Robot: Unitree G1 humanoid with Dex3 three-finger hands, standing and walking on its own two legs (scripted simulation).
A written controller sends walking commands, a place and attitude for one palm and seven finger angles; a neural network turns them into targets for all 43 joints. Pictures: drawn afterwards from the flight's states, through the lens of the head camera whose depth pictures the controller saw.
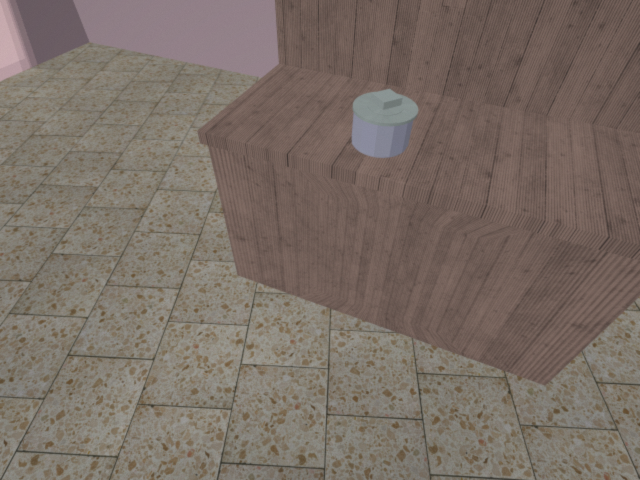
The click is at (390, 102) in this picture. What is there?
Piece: lid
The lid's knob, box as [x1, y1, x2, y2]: [371, 89, 402, 109]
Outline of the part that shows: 371,94 371,100 382,109 399,105 401,103 402,98 390,89 374,92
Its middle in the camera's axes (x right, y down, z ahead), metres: +0.16 -0.35 +0.96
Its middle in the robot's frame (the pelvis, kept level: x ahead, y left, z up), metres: +0.96 -0.12 +0.03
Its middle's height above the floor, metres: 0.80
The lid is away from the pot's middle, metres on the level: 0.00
